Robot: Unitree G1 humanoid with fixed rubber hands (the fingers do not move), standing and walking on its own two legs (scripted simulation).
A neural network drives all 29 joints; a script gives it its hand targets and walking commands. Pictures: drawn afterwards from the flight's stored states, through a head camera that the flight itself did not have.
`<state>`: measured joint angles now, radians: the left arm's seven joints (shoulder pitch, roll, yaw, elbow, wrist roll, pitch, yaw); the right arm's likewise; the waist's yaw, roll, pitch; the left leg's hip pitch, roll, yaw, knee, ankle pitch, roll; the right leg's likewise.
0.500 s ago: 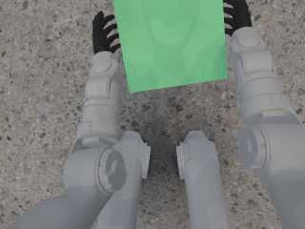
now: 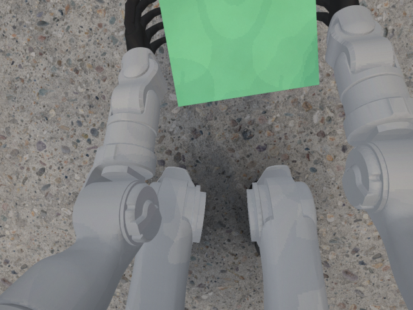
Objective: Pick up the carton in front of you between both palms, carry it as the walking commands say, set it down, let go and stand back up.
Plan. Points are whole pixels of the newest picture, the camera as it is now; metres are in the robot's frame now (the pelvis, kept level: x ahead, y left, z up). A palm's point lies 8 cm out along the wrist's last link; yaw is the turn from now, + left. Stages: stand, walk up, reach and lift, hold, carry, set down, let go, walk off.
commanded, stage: set down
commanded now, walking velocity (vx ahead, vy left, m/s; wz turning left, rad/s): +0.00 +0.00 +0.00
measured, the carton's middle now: (235, 39) +0.54 -0.04 -0.25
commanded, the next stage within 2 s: none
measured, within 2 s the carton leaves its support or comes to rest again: rests again in 0.36 s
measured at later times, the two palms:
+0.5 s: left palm (142, 41) +0.53 +0.11 -0.16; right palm (338, 8) +0.55 -0.20 -0.17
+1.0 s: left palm (128, 59) +0.51 +0.15 -0.19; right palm (345, 37) +0.52 -0.22 -0.21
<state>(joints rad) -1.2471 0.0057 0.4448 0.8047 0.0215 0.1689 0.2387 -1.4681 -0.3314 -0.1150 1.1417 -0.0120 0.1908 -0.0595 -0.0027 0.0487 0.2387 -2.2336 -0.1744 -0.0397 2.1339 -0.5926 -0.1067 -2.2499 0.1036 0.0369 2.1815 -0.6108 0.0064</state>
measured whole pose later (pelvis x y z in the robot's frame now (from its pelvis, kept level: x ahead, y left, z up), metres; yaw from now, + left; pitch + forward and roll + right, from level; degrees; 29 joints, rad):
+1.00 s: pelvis +0.00 +0.00 -0.01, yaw +0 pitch +36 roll +4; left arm -1.32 0.17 0.33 1.05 -0.05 0.05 0.14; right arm -1.42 -0.45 -0.12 1.21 0.04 0.05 -0.01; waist 0.02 0.05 0.35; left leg -2.22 -0.12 0.00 2.19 -0.61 -0.08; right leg -2.25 0.05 0.02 2.24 -0.63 -0.03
